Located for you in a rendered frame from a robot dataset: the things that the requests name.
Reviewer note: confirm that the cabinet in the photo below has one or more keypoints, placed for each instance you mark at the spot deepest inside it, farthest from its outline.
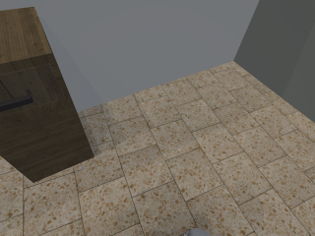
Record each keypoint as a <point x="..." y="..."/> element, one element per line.
<point x="48" y="138"/>

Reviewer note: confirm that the drawer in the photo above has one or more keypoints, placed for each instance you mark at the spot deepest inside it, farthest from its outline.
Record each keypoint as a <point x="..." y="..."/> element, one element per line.
<point x="39" y="80"/>

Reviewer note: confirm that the handle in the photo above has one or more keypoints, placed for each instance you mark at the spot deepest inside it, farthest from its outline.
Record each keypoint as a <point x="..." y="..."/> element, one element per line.
<point x="16" y="102"/>

